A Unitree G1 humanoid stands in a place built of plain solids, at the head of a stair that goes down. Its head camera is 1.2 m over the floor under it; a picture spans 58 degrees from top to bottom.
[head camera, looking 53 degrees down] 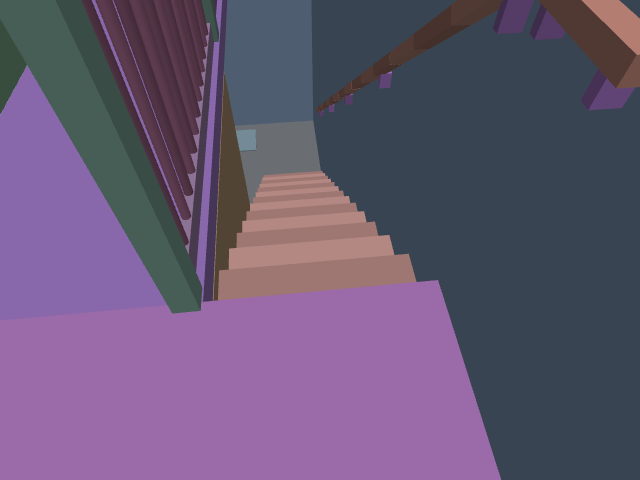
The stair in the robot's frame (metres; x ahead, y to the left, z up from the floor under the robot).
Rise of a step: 0.21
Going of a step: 0.25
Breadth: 0.75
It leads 6 degrees to the left of straight ahead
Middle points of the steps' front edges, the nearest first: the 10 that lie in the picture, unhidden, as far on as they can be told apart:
0.70 -0.01 0.00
0.95 0.02 -0.20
1.20 0.05 -0.41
1.46 0.07 -0.61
1.71 0.10 -0.82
1.96 0.13 -1.02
2.21 0.15 -1.23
2.46 0.18 -1.43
2.71 0.21 -1.64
2.97 0.23 -1.84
